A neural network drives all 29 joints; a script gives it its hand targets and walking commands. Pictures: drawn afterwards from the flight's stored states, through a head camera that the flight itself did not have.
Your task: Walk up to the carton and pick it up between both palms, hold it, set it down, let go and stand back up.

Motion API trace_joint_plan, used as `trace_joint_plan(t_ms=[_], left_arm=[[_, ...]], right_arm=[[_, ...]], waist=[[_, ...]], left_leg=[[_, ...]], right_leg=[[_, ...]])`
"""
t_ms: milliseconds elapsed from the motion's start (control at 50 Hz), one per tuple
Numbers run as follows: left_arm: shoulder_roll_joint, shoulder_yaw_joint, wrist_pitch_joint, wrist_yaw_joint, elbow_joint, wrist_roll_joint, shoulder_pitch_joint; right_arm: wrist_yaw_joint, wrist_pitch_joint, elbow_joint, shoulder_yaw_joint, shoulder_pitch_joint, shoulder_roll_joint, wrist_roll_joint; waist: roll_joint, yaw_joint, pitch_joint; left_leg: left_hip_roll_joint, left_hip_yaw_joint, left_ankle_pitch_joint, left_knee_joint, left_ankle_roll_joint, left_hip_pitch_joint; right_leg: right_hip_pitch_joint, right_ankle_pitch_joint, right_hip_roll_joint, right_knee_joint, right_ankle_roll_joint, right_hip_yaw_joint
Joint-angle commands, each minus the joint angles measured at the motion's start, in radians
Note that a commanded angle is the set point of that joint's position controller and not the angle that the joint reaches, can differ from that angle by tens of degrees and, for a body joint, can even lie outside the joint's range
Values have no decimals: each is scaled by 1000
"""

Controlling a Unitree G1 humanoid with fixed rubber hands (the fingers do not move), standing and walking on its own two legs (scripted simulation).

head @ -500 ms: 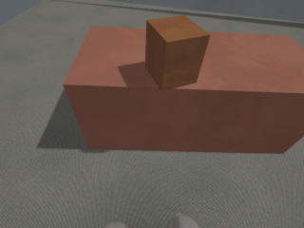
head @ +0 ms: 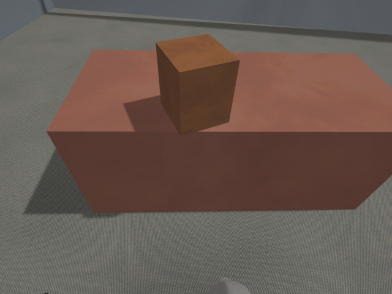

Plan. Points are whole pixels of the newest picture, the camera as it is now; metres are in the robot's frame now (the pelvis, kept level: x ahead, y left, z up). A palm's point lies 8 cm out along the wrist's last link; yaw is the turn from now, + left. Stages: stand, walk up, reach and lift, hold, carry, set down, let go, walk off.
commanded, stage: walk up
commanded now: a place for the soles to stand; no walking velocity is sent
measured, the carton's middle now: (194, 85) +0.79 +0.02 +0.00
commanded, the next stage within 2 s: none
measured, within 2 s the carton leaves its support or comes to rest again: neither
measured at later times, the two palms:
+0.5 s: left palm (49, 292) +0.14 +0.27 -0.02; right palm (364, 290) +0.17 -0.36 -0.09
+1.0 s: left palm (92, 205) +0.34 +0.27 -0.07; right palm (323, 208) +0.36 -0.33 -0.08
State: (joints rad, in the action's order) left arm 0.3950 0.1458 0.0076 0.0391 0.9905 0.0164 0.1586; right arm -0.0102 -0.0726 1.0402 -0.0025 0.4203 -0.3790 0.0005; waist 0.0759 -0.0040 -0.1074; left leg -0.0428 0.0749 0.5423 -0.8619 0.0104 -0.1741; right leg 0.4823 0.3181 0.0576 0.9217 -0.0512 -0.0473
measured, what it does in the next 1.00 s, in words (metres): walks ahead: left foot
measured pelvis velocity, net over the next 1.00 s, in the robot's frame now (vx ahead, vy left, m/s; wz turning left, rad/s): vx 0.29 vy -0.04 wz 0.02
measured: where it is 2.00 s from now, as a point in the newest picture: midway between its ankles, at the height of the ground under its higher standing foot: (195, 265)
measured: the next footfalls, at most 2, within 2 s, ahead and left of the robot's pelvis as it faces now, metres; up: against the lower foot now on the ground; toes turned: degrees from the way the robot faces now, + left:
left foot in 0.74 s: +0.37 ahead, +0.08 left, +0.00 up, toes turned +1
right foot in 1.04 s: +0.42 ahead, -0.13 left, +0.00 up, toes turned -3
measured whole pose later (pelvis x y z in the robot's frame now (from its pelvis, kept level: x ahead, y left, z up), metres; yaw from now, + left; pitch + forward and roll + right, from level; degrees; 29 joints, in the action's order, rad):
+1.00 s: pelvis +0.29 -0.04 +0.03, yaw +1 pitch -7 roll +3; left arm 0.34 0.10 0.04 0.04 0.87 0.02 0.29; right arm 0.00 -0.06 0.92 0.00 0.25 -0.36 0.00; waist 0.03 0.00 -0.11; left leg 0.04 -0.03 0.31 -0.68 0.05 -0.26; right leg 0.32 0.52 0.04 0.94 -0.03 -0.08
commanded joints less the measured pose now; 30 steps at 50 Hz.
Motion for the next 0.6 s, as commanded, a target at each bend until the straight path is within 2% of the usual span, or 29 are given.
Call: trace_joint_plan(t_ms=[0,20,40,60,80,120,140,160,180,200,220,240,260,280,300,320,340,360,380,400,420,440,460,480,500,520,540,560,580], left_arm=[[392,95,63,-20,-52,-16,259],[366,73,68,-21,-66,-13,215],[332,70,66,-26,-65,-16,140],[278,57,69,-27,-80,-16,81],[246,52,74,-26,-80,-11,75],[227,37,82,-21,-88,-8,79],[224,35,82,-17,-85,-9,99],[225,35,84,-10,-84,-4,74],[237,35,83,-11,-101,-5,65],[214,34,83,-13,-94,-10,89],[212,27,80,-12,-89,-7,102],[195,29,87,-10,-88,-6,129],[232,36,81,-7,-93,-4,114],[198,27,77,-9,-83,-2,140],[212,29,72,-10,-96,0,156],[215,33,76,-15,-91,1,195],[188,33,79,-17,-84,-2,212],[190,35,78,-22,-84,1,240],[187,31,76,-24,-83,-1,232],[169,28,70,-28,-81,-4,261],[177,30,71,-29,-85,-7,274],[183,31,65,-32,-88,-5,269],[177,34,60,-38,-87,-9,293],[181,28,58,-40,-90,2,294],[179,34,56,-36,-102,4,254],[177,35,53,-40,-126,5,252],[189,36,51,-38,-124,2,268],[188,34,49,-38,-123,9,278],[192,31,49,-40,-118,5,289]], right_arm=[[-27,-23,-136,119,-162,-279,7],[-21,-16,-89,124,-104,-281,0],[-12,-15,-60,115,-33,-263,-12],[-5,-6,-43,110,-48,-269,-3],[1,-2,-51,106,-45,-232,-10],[10,2,-45,115,-40,-250,-13],[10,5,-48,117,-30,-248,-17],[13,11,-34,114,-23,-246,-4],[13,17,-30,112,-10,-251,-8],[17,20,-49,112,-59,-238,-12],[18,24,-60,115,-83,-251,-18],[17,25,-62,108,-87,-244,-13],[19,32,-67,121,-96,-261,-13],[24,35,-56,113,-111,-246,-14],[20,35,-66,111,-125,-242,-20],[18,40,-80,104,-155,-235,-9],[17,34,-82,92,-169,-224,-12],[12,33,-98,97,-205,-217,-8],[12,33,-103,89,-205,-209,-6],[9,34,-115,80,-239,-200,-9],[8,31,-127,88,-280,-196,1],[6,31,-119,76,-277,-188,-10],[10,38,-121,77,-278,-185,-6],[9,39,-132,79,-308,-195,-6],[8,35,-130,69,-282,-175,-1],[12,30,-139,62,-336,-175,0],[14,29,-154,57,-353,-173,1],[8,25,-167,58,-385,-174,2],[11,24,-167,67,-395,-188,4]], waist=[[48,-157,121],[-44,-100,68],[-19,-54,56],[-17,-20,50],[35,-18,19],[9,3,58],[-32,6,61],[20,14,77],[0,32,76],[-16,15,63],[-16,8,77],[6,12,83],[14,13,106],[-22,0,90],[-2,-17,69],[-13,-33,98],[-12,-28,107],[-11,-41,130],[-1,-36,156],[41,-72,122],[7,-70,119],[24,-76,119],[61,-86,121],[70,-99,121],[87,-73,106],[32,-91,100],[43,-107,104],[54,-123,80],[11,-122,70]], left_leg=[[115,112,-70,-482,17,-671],[74,135,-147,-513,20,-609],[50,101,-177,-474,19,-594],[18,79,-231,-428,29,-536],[20,90,-302,-377,26,-513],[13,69,-330,-327,10,-490],[21,61,-360,-293,7,-477],[33,57,-367,-296,-2,-507],[39,58,-391,-288,-1,-521],[43,42,-401,-277,-1,-521],[53,23,-412,-260,-6,-503],[40,24,-426,-235,-6,-504],[43,19,-403,-234,-13,-511],[52,9,-406,-228,-10,-508],[59,28,-415,-217,-9,-536],[60,61,-420,-209,-16,-599],[67,47,-440,-173,-8,-588],[70,20,-415,-140,-7,-583],[60,21,-408,-98,-15,-575],[82,9,-377,-87,-16,-627],[69,-8,-382,-38,-9,-583],[91,-42,-363,-26,-1,-544],[97,-29,-372,-7,-3,-579],[84,-33,-360,15,5,-585],[79,-55,-358,72,4,-568],[66,-77,-371,111,10,-576],[61,-102,-374,158,15,-571],[55,-84,-374,209,16,-586],[51,-79,-354,225,17,-555]], right_leg=[[-591,692,360,-782,32,856],[-473,656,350,-789,83,786],[-474,547,313,-778,121,689],[-373,449,244,-714,108,496],[-311,320,192,-733,143,418],[-337,333,186,-741,106,365],[-324,322,172,-767,138,329],[-340,382,161,-757,74,323],[-363,332,155,-742,89,285],[-366,308,162,-768,122,254],[-370,322,162,-803,132,266],[-384,277,139,-779,113,230],[-405,324,152,-778,105,230],[-408,286,138,-775,123,228],[-469,241,149,-799,156,231],[-577,198,171,-750,117,265],[-613,18,158,-724,134,231],[-674,-153,165,-689,143,208],[-695,-230,156,-661,124,166],[-759,-306,160,-651,113,171],[-715,-429,168,-638,106,143],[-694,-475,137,-642,138,144],[-780,-546,144,-609,151,140],[-795,-552,143,-603,139,151],[-753,-569,135,-588,127,121],[-780,-547,145,-568,105,138],[-804,-537,141,-550,102,119],[-802,-523,165,-534,67,149],[-786,-524,157,-534,82,160]])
